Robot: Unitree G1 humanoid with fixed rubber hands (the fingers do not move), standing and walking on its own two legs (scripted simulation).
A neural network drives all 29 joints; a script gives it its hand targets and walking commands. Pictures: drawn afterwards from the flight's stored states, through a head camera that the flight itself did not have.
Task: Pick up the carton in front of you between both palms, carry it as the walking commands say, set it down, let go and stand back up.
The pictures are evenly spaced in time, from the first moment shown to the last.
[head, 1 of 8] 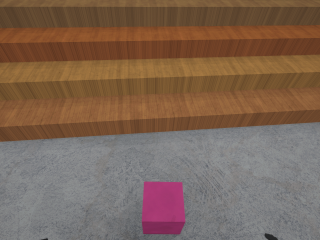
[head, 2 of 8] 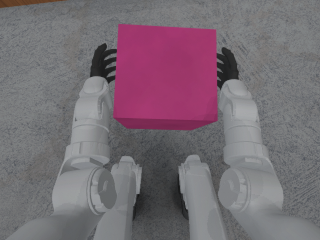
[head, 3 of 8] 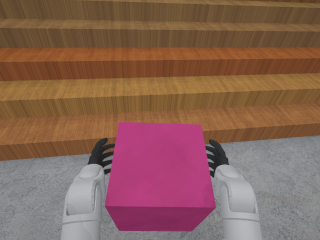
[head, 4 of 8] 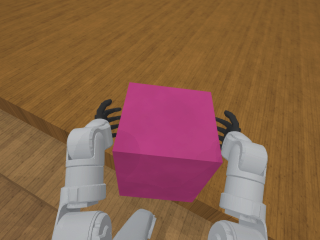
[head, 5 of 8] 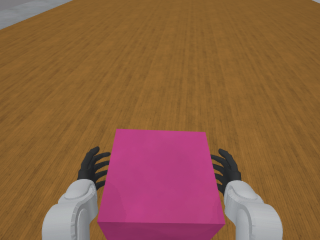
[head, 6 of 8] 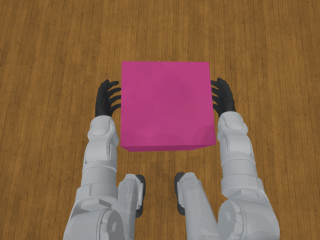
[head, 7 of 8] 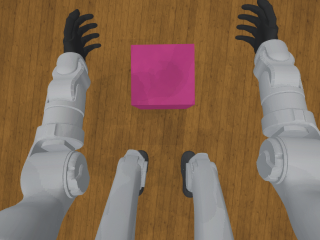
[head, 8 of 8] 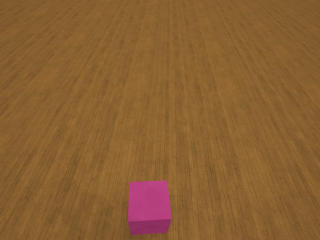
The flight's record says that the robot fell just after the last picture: no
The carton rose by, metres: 1.74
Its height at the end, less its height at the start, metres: +1.02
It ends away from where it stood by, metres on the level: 4.81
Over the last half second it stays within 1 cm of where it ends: yes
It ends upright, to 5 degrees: yes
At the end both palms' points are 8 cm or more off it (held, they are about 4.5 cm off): yes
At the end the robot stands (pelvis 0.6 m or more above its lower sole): yes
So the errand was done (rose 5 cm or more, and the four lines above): yes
